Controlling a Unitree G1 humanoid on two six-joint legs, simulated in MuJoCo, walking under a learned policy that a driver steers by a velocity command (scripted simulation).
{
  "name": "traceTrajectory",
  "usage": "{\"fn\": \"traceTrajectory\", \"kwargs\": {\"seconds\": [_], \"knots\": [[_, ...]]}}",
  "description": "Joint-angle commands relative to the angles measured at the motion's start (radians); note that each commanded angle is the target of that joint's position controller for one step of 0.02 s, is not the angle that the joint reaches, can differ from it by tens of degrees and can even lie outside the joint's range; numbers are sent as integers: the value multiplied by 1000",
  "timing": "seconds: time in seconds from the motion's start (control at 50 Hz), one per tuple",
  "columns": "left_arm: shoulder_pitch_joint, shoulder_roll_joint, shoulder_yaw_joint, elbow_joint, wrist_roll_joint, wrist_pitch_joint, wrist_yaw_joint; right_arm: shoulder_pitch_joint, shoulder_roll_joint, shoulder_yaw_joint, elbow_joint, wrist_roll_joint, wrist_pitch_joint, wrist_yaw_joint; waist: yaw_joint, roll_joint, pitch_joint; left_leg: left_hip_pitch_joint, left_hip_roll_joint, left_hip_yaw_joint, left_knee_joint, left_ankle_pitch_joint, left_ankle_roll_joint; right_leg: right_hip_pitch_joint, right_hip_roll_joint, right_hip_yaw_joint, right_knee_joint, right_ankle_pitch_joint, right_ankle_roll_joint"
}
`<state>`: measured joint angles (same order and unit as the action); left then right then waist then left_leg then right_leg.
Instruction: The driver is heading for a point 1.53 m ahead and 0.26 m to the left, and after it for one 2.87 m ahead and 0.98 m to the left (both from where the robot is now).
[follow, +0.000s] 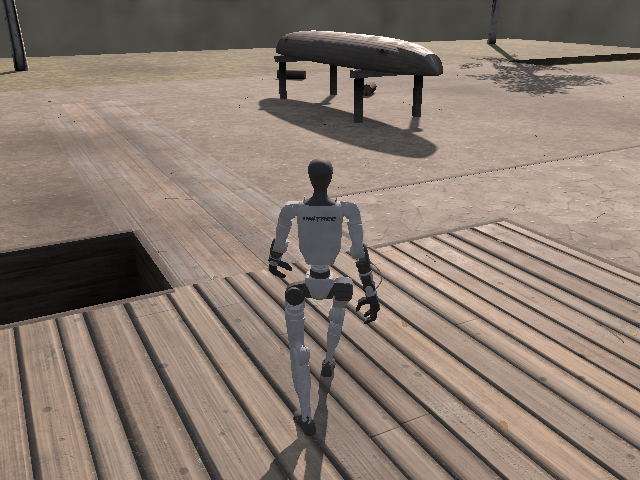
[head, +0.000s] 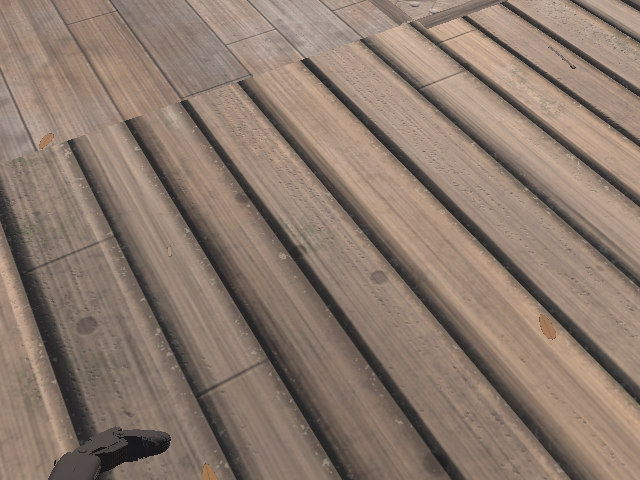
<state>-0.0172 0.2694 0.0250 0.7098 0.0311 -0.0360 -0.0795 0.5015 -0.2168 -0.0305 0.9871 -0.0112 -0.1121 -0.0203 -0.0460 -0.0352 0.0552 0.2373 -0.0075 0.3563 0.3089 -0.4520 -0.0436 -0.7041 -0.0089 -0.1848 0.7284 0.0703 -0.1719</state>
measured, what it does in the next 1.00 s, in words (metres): walks ahead: right foot, then left foot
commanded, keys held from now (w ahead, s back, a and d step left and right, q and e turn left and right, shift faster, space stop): e+shift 0.18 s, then q+shift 0.82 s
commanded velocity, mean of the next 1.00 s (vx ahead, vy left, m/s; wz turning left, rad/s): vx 0.17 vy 0.00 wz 0.20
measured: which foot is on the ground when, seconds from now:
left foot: down 0.00-0.04, up 0.06-0.52, down 0.54-0.98, up 1.00-1.00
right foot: up 0.00-0.02, down 0.04-0.54, up 0.56-0.96, down 0.98-1.00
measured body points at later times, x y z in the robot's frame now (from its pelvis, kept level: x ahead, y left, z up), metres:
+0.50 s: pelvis +0.30 +0.02 +0.01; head +0.32 +0.01 +0.46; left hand +0.50 +0.25 -0.09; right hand +0.41 -0.25 -0.09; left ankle +0.45 +0.10 -0.70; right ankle +0.22 -0.01 -0.71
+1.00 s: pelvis +0.40 -0.01 +0.02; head +0.44 -0.01 +0.47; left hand +0.50 +0.30 -0.07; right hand +0.63 -0.26 -0.06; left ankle +0.44 +0.10 -0.71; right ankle +0.47 -0.12 -0.72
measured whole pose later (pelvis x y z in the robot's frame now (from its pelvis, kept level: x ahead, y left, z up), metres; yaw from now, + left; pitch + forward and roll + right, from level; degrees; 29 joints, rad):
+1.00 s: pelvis +0.40 -0.01 +0.02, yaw +14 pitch +2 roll -1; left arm 0.10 0.28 0.08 0.73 0.00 -0.02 0.02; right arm 0.18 -0.34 -0.11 0.54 0.03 0.07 -0.04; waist -0.02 0.04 0.03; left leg -0.41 -0.21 -0.35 0.59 -0.27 0.02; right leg -0.34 0.08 0.15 0.47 -0.15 0.01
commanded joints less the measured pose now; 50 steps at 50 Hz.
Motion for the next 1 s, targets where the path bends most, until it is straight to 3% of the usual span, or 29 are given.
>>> {"fn": "traceTrajectory", "kwargs": {"seconds": [0.02,0.04,0.06,0.08,0.1,0.12,0.14,0.18,0.2,0.24,0.28,0.32,0.4,0.46,0.5,0.52,0.54,0.56,0.58,0.6,0.62,0.64,0.66,0.7,0.76,0.9,0.96,0.98,1.0], "knots": [[511,120,51,104,6,-8,24,-171,-270,-58,-131,8,8,-25,307,115,-174,-350,265,-86,570,1409,27,684,125,23,-60,-8,-59],[558,150,75,136,-6,-13,55,-197,-242,-62,-136,20,19,-8,306,24,-177,-472,154,-93,908,754,22,800,76,127,-176,63,-88],[430,310,110,60,-68,-12,60,-230,-113,-23,-239,-12,-17,-6,178,-256,-131,-847,-59,-200,1329,-157,-25,972,-96,456,-139,606,-135],[387,357,115,-4,-7,-24,51,-110,-128,-16,-299,18,-52,2,111,-128,-458,-985,-75,-480,1467,-177,-23,1178,-308,898,-240,536,-341],[330,308,121,-48,-7,-24,43,-175,-182,-26,-319,31,-66,2,122,57,-472,-999,-38,-553,1397,-111,4,1111,-312,961,-355,259,-347],[258,247,108,-61,-38,-34,36,-229,-190,-34,-337,39,-61,-4,63,178,-270,-1044,-14,-528,1290,-68,11,923,-257,893,-413,129,-303],[183,190,90,-74,-60,-37,36,-223,-195,-43,-320,29,-42,-12,2,257,-170,-1005,30,-519,1227,-30,-3,744,-214,811,-434,127,-249],[131,157,82,-109,-52,-37,47,-203,-214,-63,-329,10,4,-17,-45,199,-98,-879,72,-511,1082,10,-37,479,-132,668,-443,292,-199],[118,135,75,-108,-53,-32,58,-201,-206,-65,-334,6,18,-20,-55,181,-90,-825,94,-475,976,45,-46,387,-98,563,-422,378,-168],[168,131,75,-86,-43,-20,89,-249,-133,-46,-350,-10,22,-27,-17,118,-128,-779,76,-397,808,178,-52,327,-24,419,-356,571,-110],[215,105,65,-60,-42,5,115,-276,-83,-25,-348,-6,23,-23,25,38,-203,-738,57,-366,631,373,-42,378,23,322,-321,552,-34],[263,55,46,-31,-39,18,127,-339,-69,-13,-347,2,20,-6,82,0,-217,-721,54,-362,484,552,-22,443,9,293,-321,439,23],[255,97,53,-17,-12,14,132,-441,-151,-33,-394,23,13,29,128,-54,-129,-840,55,-390,379,501,35,575,-100,334,-293,364,54],[242,118,65,-28,-16,33,143,-432,-180,-49,-427,24,8,61,117,-52,-117,-963,52,-378,386,292,72,708,-174,369,-204,473,30],[191,117,67,-57,-21,45,151,-334,-173,-54,-412,22,7,77,67,-48,-141,-869,18,-337,354,228,100,694,-172,343,-111,629,26],[138,122,69,-76,-25,46,154,-219,-180,-63,-381,22,5,75,3,-34,-173,-714,-11,-332,273,297,133,624,-132,297,1,693,54],[82,133,72,-107,-22,37,155,-87,-235,-85,-367,16,3,65,-79,46,-237,-475,46,-482,189,628,211,464,-30,235,242,492,109],[126,71,56,-147,17,30,135,-94,-317,-100,-378,-6,9,50,-8,329,-259,-236,263,-922,108,1032,387,115,209,183,581,-491,206],[208,90,49,-131,-4,14,107,-134,-288,-96,-406,-30,27,32,12,351,-395,-105,342,-1137,61,908,465,2,207,365,745,-701,214],[199,120,50,-119,-25,13,91,-213,-247,-88,-441,-14,44,16,22,220,-344,-150,316,-1050,84,774,415,-38,154,401,790,-638,214],[142,106,45,-122,-18,22,88,-250,-207,-77,-462,9,64,6,19,76,-270,-248,249,-939,75,676,354,-40,127,374,754,-575,215],[110,82,42,-130,-7,31,91,-276,-203,-72,-475,29,82,2,39,-7,-211,-340,198,-884,52,571,311,-36,106,354,669,-535,214],[103,74,43,-137,-6,38,92,-299,-202,-71,-485,39,94,-2,62,-8,-183,-421,152,-844,32,493,283,10,90,346,560,-506,213],[103,43,39,-128,-22,42,91,-313,-213,-81,-493,32,117,-7,73,57,-149,-493,77,-795,14,444,241,84,108,303,336,-466,224],[99,40,41,-106,-34,34,107,-275,-245,-100,-480,27,137,-25,54,148,-204,-451,70,-822,31,440,229,146,124,317,150,-428,241],[60,84,63,-76,-46,1,100,-300,-255,-115,-500,31,167,-30,15,235,-186,-456,51,-949,41,260,193,282,123,353,-115,-359,220],[138,123,86,-41,-46,-13,94,-340,-242,-109,-518,43,171,-23,56,219,-179,-525,-5,-964,106,174,150,485,63,345,-370,-223,183],[145,164,97,-44,-35,-7,97,-291,-194,-94,-512,42,173,-20,31,98,-223,-628,-72,-884,252,-74,112,630,-99,457,-406,-211,118],[131,225,104,-52,-1,8,100,-285,-173,-87,-538,52,167,-14,2,-199,-197,-826,-205,-636,489,-193,63,666,-292,680,-443,-118,-22]]}}
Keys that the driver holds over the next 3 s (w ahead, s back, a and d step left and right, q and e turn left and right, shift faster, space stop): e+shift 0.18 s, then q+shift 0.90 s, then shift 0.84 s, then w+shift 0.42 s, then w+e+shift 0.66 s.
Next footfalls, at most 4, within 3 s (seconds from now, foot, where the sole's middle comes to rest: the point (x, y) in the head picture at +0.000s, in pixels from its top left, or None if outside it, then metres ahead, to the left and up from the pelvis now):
0.04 right None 0.25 -0.01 -0.75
0.54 left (278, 473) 0.48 0.09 -0.75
0.98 right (374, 455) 0.51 -0.10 -0.75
1.40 left None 0.37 0.12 -0.75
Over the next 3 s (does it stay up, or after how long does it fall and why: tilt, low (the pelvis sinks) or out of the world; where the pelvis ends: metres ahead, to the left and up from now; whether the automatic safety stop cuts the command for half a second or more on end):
stays up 1.01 0.26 0.01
